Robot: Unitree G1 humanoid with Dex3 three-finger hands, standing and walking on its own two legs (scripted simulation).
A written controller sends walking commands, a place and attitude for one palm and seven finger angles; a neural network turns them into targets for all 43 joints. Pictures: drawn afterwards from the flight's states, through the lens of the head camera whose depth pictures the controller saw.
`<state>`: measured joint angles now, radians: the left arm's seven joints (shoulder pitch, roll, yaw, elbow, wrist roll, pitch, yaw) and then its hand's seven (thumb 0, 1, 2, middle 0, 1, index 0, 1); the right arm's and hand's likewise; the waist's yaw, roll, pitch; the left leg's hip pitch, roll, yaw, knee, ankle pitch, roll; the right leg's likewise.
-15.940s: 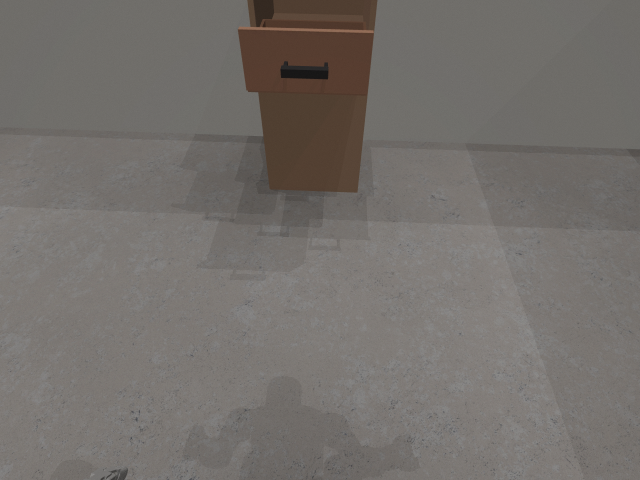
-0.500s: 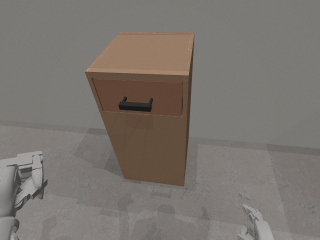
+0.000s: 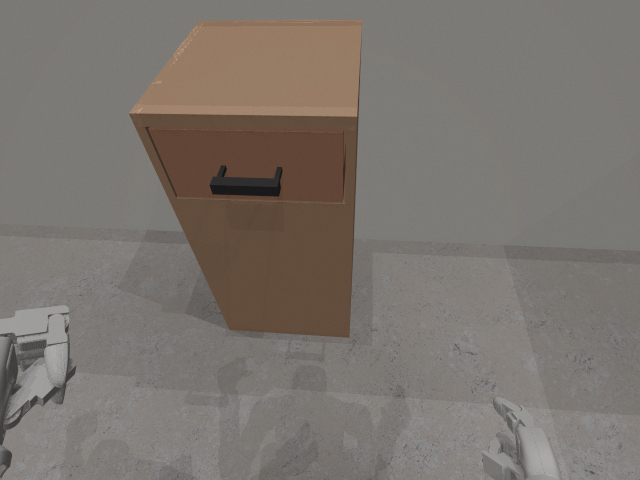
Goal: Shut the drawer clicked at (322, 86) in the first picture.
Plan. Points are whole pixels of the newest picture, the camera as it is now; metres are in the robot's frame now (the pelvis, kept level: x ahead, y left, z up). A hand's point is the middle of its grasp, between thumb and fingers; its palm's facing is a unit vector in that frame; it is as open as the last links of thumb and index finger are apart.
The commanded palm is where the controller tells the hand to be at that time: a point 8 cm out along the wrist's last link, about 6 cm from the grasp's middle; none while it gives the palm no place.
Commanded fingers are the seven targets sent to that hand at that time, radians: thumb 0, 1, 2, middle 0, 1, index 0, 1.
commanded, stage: step back with the hand held close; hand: left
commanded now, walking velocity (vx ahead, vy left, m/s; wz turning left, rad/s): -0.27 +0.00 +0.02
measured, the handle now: (248, 178) +0.66 +0.19 -0.03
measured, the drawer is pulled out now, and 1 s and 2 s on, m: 0.00 0.00 0.00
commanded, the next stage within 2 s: stop stepping back and stand still in 1.06 s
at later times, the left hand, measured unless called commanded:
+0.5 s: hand out of the picture +0.11 +0.26 +0.15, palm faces +0.37 -0.79 -0.50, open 3.2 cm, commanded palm +0.05 +0.30 +0.17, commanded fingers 0.00 0.90 0.90 -1.40 -1.60 -1.40 -1.60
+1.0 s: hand out of the picture +0.06 +0.26 +0.17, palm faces +0.35 -0.82 -0.45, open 3.3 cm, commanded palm +0.00 +0.29 +0.17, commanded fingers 0.00 0.90 0.90 -1.40 -1.60 -1.40 -1.60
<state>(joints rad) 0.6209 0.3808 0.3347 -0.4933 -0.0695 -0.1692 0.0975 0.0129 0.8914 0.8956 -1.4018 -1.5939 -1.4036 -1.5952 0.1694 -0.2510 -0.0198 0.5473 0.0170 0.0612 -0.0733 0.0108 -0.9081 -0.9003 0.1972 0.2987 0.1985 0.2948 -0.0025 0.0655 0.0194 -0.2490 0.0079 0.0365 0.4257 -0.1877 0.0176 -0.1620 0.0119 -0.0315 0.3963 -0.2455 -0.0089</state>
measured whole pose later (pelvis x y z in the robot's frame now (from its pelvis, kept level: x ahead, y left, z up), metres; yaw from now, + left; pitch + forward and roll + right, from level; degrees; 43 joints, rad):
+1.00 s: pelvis -0.13 +0.02 -0.01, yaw -1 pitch +6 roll -3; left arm 0.63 0.44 0.42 -0.64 -0.06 -0.29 0.14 0.01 0.89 0.90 -1.40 -1.59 -1.41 -1.60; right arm 0.17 -0.15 0.01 0.61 -0.03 -0.10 -0.04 0.01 -0.91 -0.90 0.20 0.30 0.20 0.30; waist 0.02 -0.01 -0.05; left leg -0.53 0.03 0.02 0.38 0.04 0.03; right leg -0.13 0.05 0.01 0.45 -0.41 -0.04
